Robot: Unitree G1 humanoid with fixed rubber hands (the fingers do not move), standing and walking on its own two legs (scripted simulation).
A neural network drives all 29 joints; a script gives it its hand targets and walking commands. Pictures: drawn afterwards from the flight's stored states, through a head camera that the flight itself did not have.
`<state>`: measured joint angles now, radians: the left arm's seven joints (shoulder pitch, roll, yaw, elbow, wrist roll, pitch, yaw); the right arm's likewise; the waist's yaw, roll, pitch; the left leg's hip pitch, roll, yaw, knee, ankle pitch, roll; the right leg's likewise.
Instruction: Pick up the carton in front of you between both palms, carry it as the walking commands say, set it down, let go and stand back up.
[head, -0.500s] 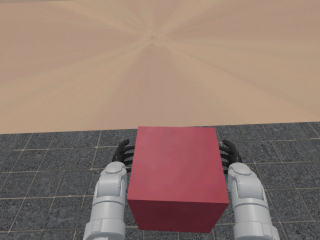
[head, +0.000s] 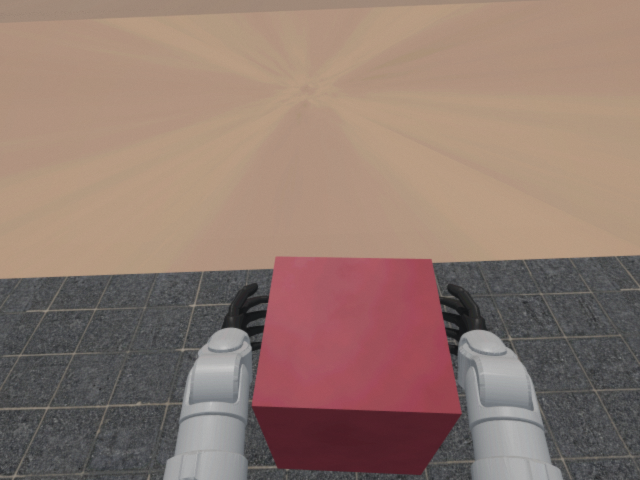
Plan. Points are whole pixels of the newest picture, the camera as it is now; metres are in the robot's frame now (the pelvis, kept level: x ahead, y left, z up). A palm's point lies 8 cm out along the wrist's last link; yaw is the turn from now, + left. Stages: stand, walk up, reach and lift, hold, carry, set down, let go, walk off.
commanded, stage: hold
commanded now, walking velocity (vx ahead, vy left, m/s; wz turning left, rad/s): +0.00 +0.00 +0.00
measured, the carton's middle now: (350, 369) +0.28 +0.00 -0.03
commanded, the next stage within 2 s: carry in 0.78 s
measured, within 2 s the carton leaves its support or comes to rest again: neither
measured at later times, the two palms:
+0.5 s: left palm (234, 338) +0.28 +0.15 +0.05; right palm (474, 341) +0.28 -0.15 +0.05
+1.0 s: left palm (227, 309) +0.31 +0.16 +0.07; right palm (460, 307) +0.32 -0.14 +0.07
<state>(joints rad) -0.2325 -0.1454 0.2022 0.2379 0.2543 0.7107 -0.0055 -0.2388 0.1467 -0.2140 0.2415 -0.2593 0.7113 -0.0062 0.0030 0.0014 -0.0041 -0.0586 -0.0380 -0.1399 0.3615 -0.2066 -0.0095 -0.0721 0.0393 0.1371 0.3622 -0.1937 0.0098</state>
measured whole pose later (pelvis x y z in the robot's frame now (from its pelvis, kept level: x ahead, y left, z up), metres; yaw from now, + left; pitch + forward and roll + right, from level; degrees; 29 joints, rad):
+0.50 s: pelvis -0.01 +0.00 +0.00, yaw +0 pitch -7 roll +0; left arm -0.29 -0.16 0.24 0.25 0.28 0.75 -0.02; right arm -0.29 0.16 -0.26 0.25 -0.28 0.75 0.00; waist 0.00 0.00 0.02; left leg -0.05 -0.04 -0.14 0.37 -0.20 -0.01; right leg -0.06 0.04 0.13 0.37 -0.19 0.01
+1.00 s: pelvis +0.03 +0.01 -0.01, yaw +1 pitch +1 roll +0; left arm -0.20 -0.14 0.14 -0.01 0.18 0.87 0.03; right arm -0.20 0.14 -0.17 -0.01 -0.18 0.87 -0.04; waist 0.00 -0.01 -0.14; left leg -0.25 0.01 -0.01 0.55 -0.34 -0.01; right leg -0.25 -0.02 0.05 0.54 -0.32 0.02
